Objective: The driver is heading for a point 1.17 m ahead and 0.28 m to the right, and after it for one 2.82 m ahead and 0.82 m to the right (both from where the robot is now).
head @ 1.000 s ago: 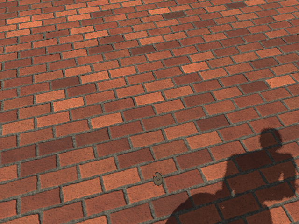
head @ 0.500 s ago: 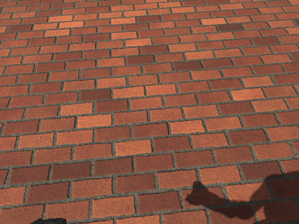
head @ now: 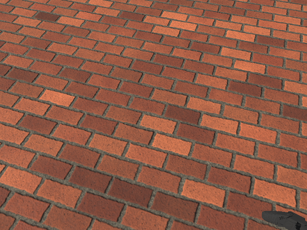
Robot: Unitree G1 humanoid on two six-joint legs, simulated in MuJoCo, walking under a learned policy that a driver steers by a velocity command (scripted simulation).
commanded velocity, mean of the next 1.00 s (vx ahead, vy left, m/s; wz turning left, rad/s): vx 0.50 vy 0.00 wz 0.01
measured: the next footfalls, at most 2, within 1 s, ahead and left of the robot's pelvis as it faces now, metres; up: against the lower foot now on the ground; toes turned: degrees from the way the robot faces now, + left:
left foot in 0.04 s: +0.17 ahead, +0.12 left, +0.00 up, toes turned +2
right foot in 0.56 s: +0.51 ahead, -0.10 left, +0.00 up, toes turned -1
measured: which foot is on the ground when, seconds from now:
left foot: up 0.00-0.02, down 0.04-0.58, up 0.60-1.00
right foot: down 0.00-0.04, up 0.06-0.54, down 0.56-1.00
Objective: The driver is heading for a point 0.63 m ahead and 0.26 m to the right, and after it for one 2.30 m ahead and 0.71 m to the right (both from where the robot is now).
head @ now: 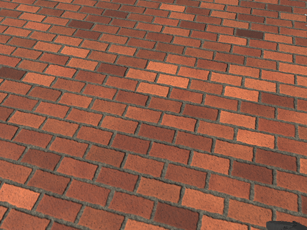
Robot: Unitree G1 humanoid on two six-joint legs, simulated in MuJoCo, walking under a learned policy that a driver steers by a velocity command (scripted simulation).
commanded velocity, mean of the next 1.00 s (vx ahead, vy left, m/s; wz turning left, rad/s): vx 0.40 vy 0.00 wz -0.54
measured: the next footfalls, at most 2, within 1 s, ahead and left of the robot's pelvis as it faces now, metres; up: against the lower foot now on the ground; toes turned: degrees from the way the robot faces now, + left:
left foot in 0.08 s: +0.21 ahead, +0.14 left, +0.00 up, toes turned -4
right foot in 0.60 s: +0.43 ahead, -0.17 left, +0.00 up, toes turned -25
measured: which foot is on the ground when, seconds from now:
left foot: up 0.00-0.06, down 0.08-0.60, up 0.62-1.00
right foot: down 0.00-0.08, up 0.10-0.58, down 0.60-1.00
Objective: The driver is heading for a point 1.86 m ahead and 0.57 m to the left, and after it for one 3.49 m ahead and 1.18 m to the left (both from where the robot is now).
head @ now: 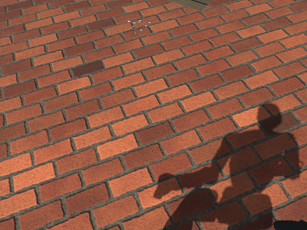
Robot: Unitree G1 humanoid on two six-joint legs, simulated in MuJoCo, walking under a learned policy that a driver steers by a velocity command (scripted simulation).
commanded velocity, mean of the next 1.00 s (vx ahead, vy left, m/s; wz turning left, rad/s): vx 0.41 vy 0.00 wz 0.20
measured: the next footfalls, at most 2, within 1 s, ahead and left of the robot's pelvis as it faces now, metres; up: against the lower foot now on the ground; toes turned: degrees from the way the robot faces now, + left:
left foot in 0.06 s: +0.16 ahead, +0.13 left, +0.00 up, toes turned -8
right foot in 0.42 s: +0.21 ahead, -0.14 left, +0.00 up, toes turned +0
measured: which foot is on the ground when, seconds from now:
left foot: up 0.00-0.04, down 0.06-0.42, up 0.44-0.86, down 0.88-1.00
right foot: down 0.00-0.06, up 0.08-0.40, down 0.42-0.88, up 0.90-1.00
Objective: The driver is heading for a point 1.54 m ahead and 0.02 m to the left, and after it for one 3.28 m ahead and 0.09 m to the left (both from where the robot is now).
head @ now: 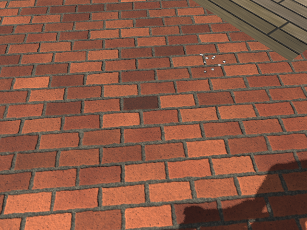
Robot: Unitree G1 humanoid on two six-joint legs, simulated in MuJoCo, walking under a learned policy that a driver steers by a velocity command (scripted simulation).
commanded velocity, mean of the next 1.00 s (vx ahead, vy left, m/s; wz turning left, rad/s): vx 0.50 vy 0.00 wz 0.27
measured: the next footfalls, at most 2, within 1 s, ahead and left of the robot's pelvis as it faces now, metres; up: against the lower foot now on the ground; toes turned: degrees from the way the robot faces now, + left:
right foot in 0.36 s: +0.41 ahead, -0.12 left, +0.00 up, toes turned +14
left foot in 0.88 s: +0.61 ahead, +0.19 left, +0.00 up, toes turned +15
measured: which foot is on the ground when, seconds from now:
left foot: down 0.00-0.38, up 0.40-0.86, down 0.88-1.00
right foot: up 0.00-0.34, down 0.36-0.88, up 0.90-1.00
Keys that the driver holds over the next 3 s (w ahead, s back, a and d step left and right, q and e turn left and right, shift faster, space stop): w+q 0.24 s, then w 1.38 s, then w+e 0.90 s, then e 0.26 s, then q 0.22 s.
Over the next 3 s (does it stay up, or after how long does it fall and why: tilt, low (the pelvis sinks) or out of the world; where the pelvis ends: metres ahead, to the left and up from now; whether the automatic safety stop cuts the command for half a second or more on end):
stays up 1.54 0.13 0.01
